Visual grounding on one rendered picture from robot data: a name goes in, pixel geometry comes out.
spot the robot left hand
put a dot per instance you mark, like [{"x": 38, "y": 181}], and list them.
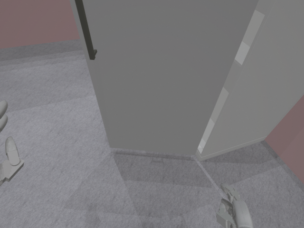
[{"x": 9, "y": 167}]

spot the fridge door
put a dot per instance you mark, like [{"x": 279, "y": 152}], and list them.
[{"x": 160, "y": 66}]

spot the robot right hand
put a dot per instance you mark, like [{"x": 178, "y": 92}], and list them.
[{"x": 238, "y": 214}]

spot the handle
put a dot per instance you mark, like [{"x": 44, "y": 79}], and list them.
[{"x": 82, "y": 16}]

